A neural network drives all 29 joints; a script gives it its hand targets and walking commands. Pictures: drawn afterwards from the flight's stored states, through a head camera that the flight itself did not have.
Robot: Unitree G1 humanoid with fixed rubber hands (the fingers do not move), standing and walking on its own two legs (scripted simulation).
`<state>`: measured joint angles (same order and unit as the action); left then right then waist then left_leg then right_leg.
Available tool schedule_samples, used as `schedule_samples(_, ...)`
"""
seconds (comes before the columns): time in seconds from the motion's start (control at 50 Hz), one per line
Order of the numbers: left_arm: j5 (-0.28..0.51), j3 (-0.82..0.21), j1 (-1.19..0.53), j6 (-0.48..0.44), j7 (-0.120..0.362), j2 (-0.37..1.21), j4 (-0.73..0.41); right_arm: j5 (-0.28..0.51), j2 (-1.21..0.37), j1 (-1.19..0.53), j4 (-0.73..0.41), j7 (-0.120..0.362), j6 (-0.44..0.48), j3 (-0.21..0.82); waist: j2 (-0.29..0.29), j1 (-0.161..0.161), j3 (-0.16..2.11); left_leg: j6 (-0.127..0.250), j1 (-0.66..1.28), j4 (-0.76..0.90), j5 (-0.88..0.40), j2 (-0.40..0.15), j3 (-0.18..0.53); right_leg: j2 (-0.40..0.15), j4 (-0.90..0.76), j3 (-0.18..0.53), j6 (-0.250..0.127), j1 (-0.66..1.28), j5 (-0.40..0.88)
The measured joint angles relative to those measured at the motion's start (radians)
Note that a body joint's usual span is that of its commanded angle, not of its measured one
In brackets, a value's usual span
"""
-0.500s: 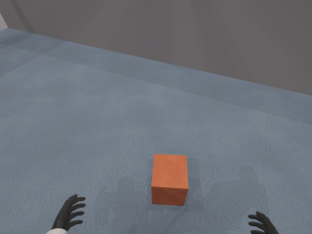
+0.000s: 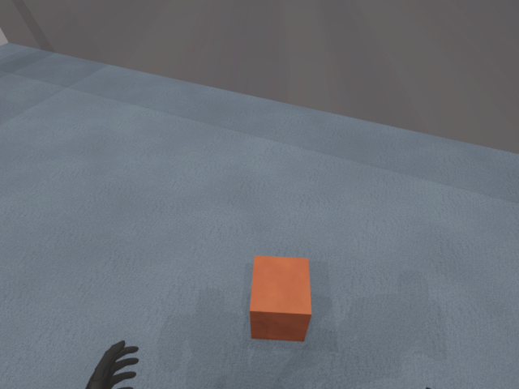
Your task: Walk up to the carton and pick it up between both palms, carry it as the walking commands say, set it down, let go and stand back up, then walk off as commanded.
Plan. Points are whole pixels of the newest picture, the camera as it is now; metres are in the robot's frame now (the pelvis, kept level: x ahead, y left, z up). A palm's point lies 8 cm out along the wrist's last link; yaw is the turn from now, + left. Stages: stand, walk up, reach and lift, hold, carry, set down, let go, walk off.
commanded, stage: walk off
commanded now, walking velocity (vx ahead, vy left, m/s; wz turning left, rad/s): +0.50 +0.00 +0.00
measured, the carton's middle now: (279, 299) +0.56 -0.08 -0.63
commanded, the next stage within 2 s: none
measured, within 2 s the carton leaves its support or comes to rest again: neither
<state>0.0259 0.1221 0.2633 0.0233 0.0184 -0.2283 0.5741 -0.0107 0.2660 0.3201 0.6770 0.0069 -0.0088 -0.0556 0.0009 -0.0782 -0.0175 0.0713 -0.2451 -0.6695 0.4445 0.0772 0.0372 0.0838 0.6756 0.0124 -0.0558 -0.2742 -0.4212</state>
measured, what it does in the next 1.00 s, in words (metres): walks ahead: left foot, then right foot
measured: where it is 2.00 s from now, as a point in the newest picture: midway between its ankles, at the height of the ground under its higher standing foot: (242, 332)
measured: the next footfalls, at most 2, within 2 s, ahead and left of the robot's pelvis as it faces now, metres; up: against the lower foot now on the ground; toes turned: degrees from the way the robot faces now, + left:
left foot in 0.52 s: +0.35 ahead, +0.10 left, +0.00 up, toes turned -3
right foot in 0.94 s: +0.41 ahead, -0.15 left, +0.00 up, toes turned -6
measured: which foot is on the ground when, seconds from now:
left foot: down 0.00-0.12, up 0.14-0.50, down 0.52-1.00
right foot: down 0.00-0.54, up 0.56-0.92, down 0.94-1.00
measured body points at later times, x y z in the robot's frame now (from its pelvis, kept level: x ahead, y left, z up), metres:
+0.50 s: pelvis +0.19 -0.01 -0.01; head +0.22 -0.01 +0.44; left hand +0.24 +0.26 -0.12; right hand +0.37 -0.27 -0.10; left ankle +0.30 +0.10 -0.71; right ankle +0.01 -0.08 -0.72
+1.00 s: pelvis +0.42 -0.03 +0.00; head +0.49 -0.05 +0.45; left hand +0.64 +0.20 -0.08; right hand +0.43 -0.29 -0.13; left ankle +0.31 +0.10 -0.71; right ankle +0.37 -0.14 -0.72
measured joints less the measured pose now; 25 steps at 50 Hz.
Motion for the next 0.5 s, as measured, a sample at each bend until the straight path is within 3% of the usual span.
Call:
schedule_samples(0.06,0.0,0.0,0.018,-0.006,0.0,0.0,0.0,0.0,-0.002,0.043,0.0,0.0,0.0,0.0,0.002,0.0,0.009,-0.01,0.005,0.0,-0.056,-0.016,-0.003,0.0,0.008,-0.012,0.0,0.0,0.014)
schedule_samples(0.12,0.0,0.0,0.046,-0.017,0.001,0.0,0.0,0.0,-0.002,0.073,0.0,0.0,-0.001,0.0,0.003,0.0,0.038,-0.032,0.016,0.0,-0.017,-0.019,-0.004,0.002,0.007,-0.013,-0.014,0.006,0.026)
schedule_samples(0.18,0.0,0.0,0.088,-0.042,0.001,0.0,0.0,0.0,-0.004,0.048,0.0,0.0,-0.002,0.0,0.002,0.003,0.053,-0.051,-0.063,-0.153,0.014,-0.019,-0.006,0.002,-0.01,-0.008,-0.038,0.016,0.0)
schedule_samples(0.24,0.0,0.0,0.148,-0.051,0.001,0.0,0.002,0.0,-0.004,-0.018,0.0,0.002,-0.002,0.0,0.002,0.006,0.045,-0.057,-0.199,-0.323,0.012,-0.022,-0.005,0.002,-0.059,0.01,-0.039,0.043,0.003)
schedule_samples(0.3,0.0,0.0,0.197,-0.053,0.0,0.0,0.004,0.0,-0.004,-0.077,0.0,0.01,-0.002,0.0,0.003,0.007,0.031,-0.074,-0.316,-0.377,-0.004,-0.036,-0.005,0.003,-0.117,0.013,-0.039,0.095,0.003)
schedule_samples(0.4,0.0,0.0,0.245,-0.053,-0.006,0.0,0.006,0.0,-0.006,-0.159,-0.001,0.029,-0.002,0.0,0.004,0.02,0.008,-0.1,-0.417,-0.346,-0.067,-0.042,-0.004,0.003,-0.182,0.012,-0.039,0.209,-0.036)
schedule_samples(0.5,0.0,0.0,0.249,-0.053,-0.007,0.0,0.011,0.0,-0.021,-0.232,-0.001,0.036,-0.001,0.0,0.005,0.026,0.01,-0.089,-0.334,-0.105,-0.184,-0.042,-0.01,0.004,-0.213,0.012,-0.035,0.317,-0.105)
